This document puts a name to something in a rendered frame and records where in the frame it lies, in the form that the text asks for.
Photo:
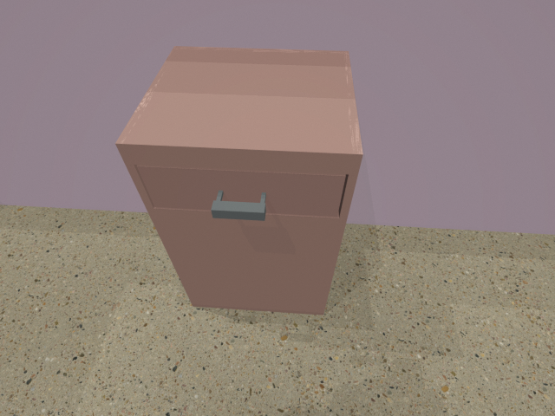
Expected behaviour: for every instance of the drawer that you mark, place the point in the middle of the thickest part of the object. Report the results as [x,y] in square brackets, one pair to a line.
[298,193]

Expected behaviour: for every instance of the cabinet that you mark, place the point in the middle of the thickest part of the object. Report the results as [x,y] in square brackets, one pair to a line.
[284,110]

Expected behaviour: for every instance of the handle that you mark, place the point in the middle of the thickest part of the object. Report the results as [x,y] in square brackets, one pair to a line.
[238,210]

